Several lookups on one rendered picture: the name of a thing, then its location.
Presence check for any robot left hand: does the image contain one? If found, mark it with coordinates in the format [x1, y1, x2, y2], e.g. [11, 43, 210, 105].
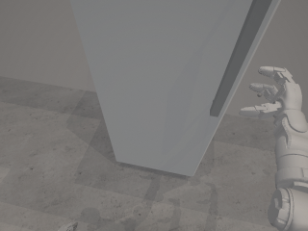
[58, 221, 78, 231]

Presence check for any handle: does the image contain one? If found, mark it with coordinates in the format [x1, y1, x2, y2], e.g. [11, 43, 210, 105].
[210, 0, 272, 117]

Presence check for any robot right hand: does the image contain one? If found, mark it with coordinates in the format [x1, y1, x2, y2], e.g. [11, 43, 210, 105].
[239, 66, 302, 120]

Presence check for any fridge door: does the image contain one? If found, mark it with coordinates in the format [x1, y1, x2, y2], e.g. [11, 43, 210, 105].
[69, 0, 279, 177]

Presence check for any robot right upper arm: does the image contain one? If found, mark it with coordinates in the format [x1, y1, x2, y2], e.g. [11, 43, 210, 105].
[268, 187, 308, 231]

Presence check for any right robot forearm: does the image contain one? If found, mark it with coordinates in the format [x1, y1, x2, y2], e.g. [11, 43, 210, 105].
[273, 109, 308, 193]

